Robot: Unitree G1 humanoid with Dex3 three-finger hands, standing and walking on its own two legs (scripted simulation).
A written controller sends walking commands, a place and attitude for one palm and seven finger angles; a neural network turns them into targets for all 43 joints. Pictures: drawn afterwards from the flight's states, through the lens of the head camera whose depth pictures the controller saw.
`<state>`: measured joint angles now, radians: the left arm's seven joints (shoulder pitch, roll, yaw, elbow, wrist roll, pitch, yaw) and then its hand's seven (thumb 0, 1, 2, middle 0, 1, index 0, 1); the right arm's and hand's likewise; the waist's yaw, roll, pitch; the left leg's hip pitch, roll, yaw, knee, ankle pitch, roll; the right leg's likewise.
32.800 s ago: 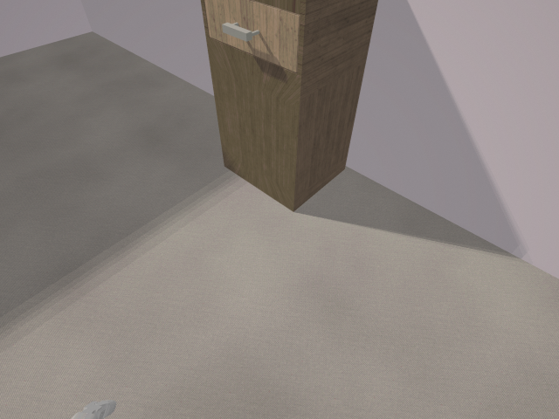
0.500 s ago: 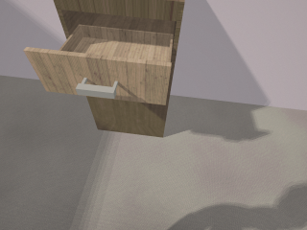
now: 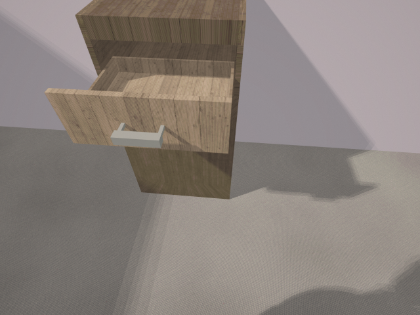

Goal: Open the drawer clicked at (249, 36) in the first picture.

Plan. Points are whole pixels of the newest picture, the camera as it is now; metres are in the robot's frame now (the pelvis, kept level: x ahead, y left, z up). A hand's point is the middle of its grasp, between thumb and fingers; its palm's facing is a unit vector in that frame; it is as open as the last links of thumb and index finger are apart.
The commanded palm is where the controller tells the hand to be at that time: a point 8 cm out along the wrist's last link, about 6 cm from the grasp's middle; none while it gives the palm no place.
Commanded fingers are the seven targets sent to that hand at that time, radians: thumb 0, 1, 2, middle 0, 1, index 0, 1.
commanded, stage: let the arm hang, fingers relaxed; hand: left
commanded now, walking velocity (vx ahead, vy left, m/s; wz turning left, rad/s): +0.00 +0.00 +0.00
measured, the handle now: (139, 133) +0.54 +0.21 +0.02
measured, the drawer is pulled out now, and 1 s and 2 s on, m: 0.29 0.29 0.29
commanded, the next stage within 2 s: look to check the result in 0.26 s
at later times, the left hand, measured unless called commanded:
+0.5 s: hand out of the picture +0.01 +0.17 -0.17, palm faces +0.01 -0.98 -0.20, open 7.3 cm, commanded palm none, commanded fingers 0.00 0.90 0.90 -0.20 -0.30 -0.20 -0.30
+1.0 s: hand out of the picture +0.04 +0.17 -0.17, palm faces +0.00 -0.98 -0.22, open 7.3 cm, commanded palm none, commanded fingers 0.00 0.90 0.90 -0.20 -0.30 -0.20 -0.30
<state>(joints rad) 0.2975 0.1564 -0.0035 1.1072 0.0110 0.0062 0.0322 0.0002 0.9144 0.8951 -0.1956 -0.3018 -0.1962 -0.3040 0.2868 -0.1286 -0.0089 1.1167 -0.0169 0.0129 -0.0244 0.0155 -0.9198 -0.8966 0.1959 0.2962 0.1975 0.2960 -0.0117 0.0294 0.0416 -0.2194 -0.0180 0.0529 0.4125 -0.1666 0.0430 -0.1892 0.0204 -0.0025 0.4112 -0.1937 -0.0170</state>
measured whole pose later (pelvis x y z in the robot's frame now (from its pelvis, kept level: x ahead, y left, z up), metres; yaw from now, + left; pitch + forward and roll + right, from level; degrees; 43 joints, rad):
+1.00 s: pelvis +0.03 -0.01 +0.00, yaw +0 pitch -1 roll +0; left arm 0.24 0.17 0.01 1.13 0.01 -0.01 0.03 0.00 0.91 0.90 -0.20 -0.30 -0.20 -0.30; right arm 0.23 -0.16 -0.01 1.14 -0.01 0.00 -0.03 0.01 -0.91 -0.90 0.19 0.30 0.20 0.30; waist -0.02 0.01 0.07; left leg -0.16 -0.01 0.05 0.36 -0.18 0.02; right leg -0.13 0.03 0.00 0.36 -0.21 -0.03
